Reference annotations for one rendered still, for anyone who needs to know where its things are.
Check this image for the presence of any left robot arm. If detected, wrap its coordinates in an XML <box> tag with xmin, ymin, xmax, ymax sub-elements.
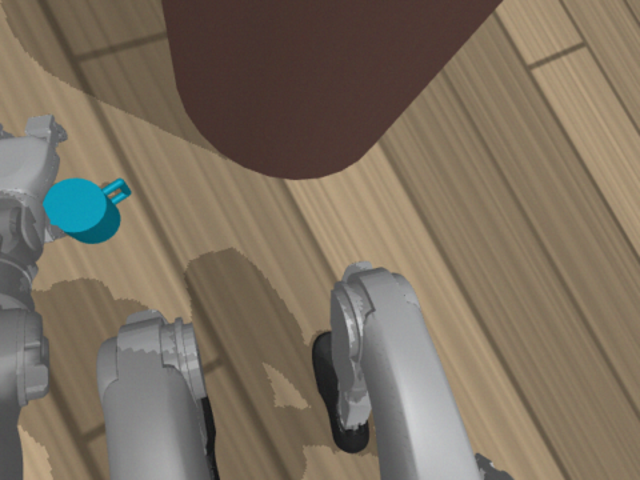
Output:
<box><xmin>0</xmin><ymin>191</ymin><xmax>50</xmax><ymax>480</ymax></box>

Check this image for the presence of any left robot foot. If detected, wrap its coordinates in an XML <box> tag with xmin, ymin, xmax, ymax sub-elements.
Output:
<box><xmin>201</xmin><ymin>395</ymin><xmax>220</xmax><ymax>480</ymax></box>

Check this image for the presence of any mug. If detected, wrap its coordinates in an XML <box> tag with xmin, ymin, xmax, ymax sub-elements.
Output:
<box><xmin>43</xmin><ymin>178</ymin><xmax>131</xmax><ymax>244</ymax></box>

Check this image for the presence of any left robot hand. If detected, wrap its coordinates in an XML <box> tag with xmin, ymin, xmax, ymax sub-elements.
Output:
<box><xmin>0</xmin><ymin>114</ymin><xmax>68</xmax><ymax>243</ymax></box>

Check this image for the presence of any right robot hand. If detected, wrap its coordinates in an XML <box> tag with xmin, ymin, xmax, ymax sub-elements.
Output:
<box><xmin>474</xmin><ymin>453</ymin><xmax>514</xmax><ymax>480</ymax></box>

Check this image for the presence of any right robot foot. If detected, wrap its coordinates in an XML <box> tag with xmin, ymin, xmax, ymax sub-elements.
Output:
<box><xmin>312</xmin><ymin>331</ymin><xmax>369</xmax><ymax>453</ymax></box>

